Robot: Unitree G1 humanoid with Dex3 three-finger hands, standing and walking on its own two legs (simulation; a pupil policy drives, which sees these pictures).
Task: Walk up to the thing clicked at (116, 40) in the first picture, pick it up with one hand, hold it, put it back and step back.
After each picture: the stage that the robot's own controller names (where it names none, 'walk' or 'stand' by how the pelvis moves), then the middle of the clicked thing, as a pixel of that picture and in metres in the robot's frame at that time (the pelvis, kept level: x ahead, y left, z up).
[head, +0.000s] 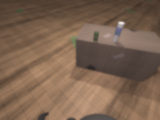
stand; (117, 32) +1.08 -0.33 -0.01
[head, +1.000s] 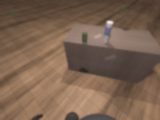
rise first; (107, 32) +1.00 -0.14 +0.02
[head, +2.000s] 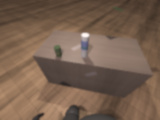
walk; (84, 46) +0.69 +0.12 +0.00
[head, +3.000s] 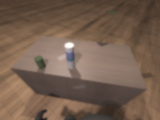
stand; (70, 57) +0.53 +0.19 +0.01
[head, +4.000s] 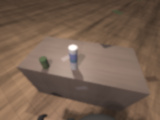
stand; (73, 58) +0.53 +0.17 -0.01
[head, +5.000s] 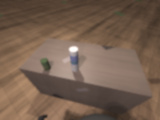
stand; (74, 60) +0.52 +0.16 -0.01
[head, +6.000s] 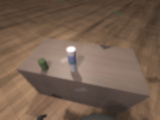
stand; (72, 60) +0.52 +0.18 -0.01
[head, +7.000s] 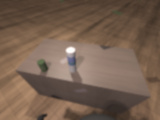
stand; (71, 61) +0.51 +0.18 -0.01
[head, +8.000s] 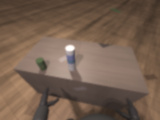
rise first; (71, 59) +0.51 +0.19 -0.01
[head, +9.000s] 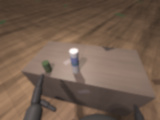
go down; (74, 62) +0.51 +0.18 -0.01
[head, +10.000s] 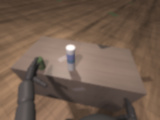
go down; (71, 59) +0.52 +0.17 +0.00
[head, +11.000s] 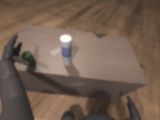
go down; (66, 52) +0.51 +0.16 +0.05
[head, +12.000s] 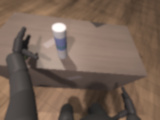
close in; (61, 44) +0.52 +0.17 +0.07
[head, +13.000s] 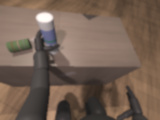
close; (50, 37) +0.54 +0.18 +0.10
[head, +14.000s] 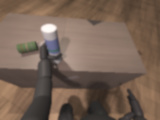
lift; (53, 47) +0.49 +0.19 +0.09
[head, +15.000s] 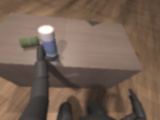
lift; (50, 48) +0.48 +0.21 +0.09
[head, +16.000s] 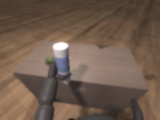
lift; (63, 65) +0.32 +0.16 +0.17
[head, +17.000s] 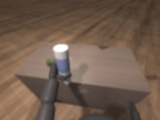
hold; (63, 66) +0.33 +0.17 +0.16
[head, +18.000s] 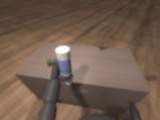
hold; (65, 67) +0.33 +0.16 +0.15
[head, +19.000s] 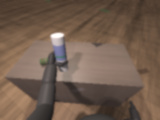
crouch; (60, 54) +0.42 +0.18 +0.16
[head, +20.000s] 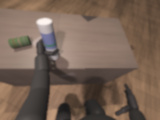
lower; (50, 42) +0.52 +0.18 +0.06
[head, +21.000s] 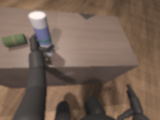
lower; (44, 38) +0.54 +0.20 +0.10
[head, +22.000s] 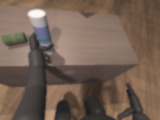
lower; (44, 36) +0.54 +0.20 +0.10
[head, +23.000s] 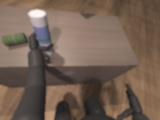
lower; (43, 36) +0.54 +0.20 +0.10
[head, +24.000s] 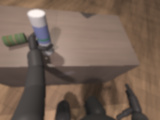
lower; (43, 36) +0.54 +0.21 +0.10
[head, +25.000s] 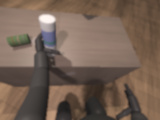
open; (49, 39) +0.53 +0.18 +0.10
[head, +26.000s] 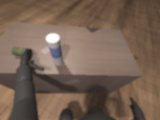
sink last; (56, 52) +0.48 +0.19 +0.06
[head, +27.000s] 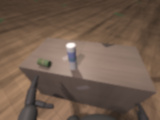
stand; (72, 57) +0.52 +0.19 +0.04
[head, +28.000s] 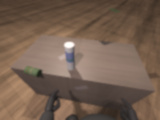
stand; (70, 57) +0.50 +0.18 +0.05
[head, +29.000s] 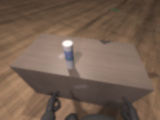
stand; (69, 56) +0.50 +0.19 +0.05
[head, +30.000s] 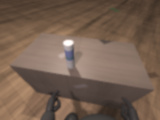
stand; (69, 55) +0.51 +0.19 +0.05
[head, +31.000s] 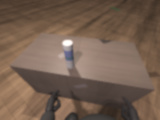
stand; (69, 55) +0.51 +0.19 +0.05
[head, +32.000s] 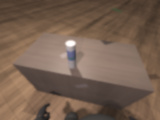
stand; (71, 55) +0.51 +0.18 +0.04
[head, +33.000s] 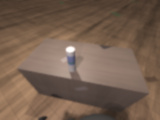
walk; (71, 60) +0.52 +0.18 -0.01
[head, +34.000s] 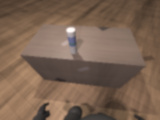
walk; (72, 42) +0.65 +0.20 +0.01
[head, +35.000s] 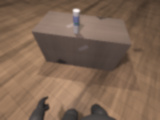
walk; (76, 22) +0.98 +0.18 +0.01
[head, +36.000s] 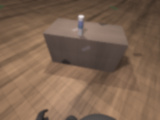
stand; (80, 26) +1.12 +0.19 +0.00
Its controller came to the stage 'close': yes
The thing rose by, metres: 0.20
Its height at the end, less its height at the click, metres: +0.00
